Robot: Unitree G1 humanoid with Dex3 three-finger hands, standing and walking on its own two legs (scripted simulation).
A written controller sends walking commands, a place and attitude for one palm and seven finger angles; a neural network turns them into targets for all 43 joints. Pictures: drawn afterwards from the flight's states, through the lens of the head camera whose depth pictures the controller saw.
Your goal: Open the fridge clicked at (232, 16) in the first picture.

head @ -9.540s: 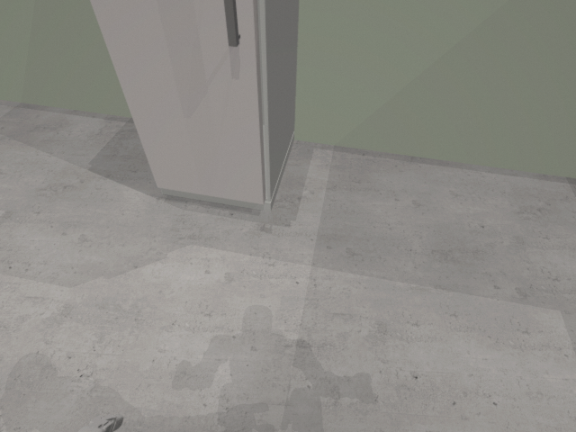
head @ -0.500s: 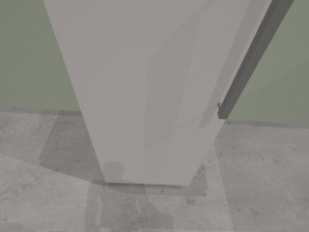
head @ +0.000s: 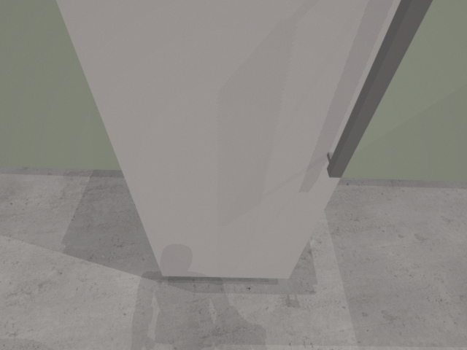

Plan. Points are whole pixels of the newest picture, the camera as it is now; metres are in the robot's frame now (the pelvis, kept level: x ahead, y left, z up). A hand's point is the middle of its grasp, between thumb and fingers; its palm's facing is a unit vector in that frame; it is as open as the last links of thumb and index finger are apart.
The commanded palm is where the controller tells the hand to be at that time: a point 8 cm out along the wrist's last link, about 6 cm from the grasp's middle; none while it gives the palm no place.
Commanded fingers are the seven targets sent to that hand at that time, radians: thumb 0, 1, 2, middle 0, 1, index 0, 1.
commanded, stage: look again from close up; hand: right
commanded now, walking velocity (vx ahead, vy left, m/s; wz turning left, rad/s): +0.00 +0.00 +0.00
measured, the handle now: (378, 62) +0.48 -0.18 +0.27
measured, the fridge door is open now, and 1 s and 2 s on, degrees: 0 0 0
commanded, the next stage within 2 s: raise the hand to about handle height in 0.52 s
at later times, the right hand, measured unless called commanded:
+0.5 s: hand out of the picture +0.03 -0.19 -0.17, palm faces +0.01 +0.98 -0.22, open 7.4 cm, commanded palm none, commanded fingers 0.00 -0.90 -0.90 0.20 0.30 0.20 0.30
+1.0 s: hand (371, 349) +0.15 -0.20 -0.02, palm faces -0.05 +1.00 +0.03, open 8.4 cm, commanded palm +0.12 -0.27 -0.01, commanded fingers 0.00 -0.43 -0.70 0.23 0.60 0.23 0.60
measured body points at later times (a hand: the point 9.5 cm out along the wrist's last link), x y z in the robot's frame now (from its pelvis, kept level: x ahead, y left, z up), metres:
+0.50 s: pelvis +0.00 -0.01 +0.00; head +0.02 +0.00 +0.45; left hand -0.01 +0.22 -0.16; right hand +0.03 -0.25 -0.15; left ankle +0.03 +0.08 -0.74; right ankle -0.05 -0.14 -0.74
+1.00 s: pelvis -0.03 -0.02 -0.05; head -0.01 -0.03 +0.40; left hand +0.21 +0.23 -0.06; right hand +0.15 -0.25 -0.02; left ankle +0.03 +0.08 -0.74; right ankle -0.05 -0.14 -0.74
